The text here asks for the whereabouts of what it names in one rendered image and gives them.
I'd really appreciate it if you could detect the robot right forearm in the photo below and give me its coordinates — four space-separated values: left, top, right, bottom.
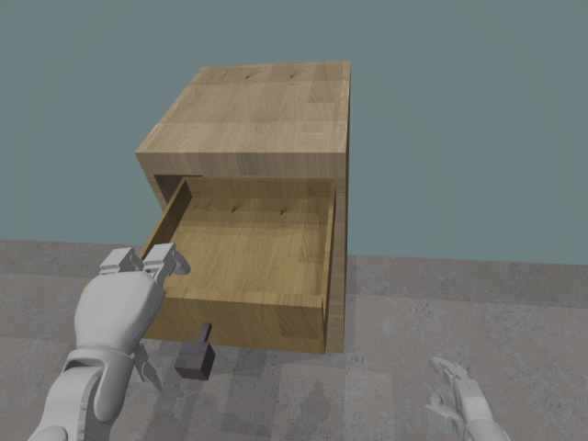
463 419 512 441

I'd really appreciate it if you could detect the handle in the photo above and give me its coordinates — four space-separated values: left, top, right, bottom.
174 322 216 380

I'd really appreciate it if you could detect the drawer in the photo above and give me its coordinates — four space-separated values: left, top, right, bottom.
82 176 336 355

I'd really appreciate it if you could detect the cabinet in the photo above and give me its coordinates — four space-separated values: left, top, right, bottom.
135 61 351 354

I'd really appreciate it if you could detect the robot left hand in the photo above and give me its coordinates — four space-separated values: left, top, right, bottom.
74 243 190 393

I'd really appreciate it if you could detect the robot left forearm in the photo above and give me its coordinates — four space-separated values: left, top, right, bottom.
28 346 134 441

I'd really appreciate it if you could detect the robot right hand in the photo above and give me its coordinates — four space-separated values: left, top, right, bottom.
425 357 496 441

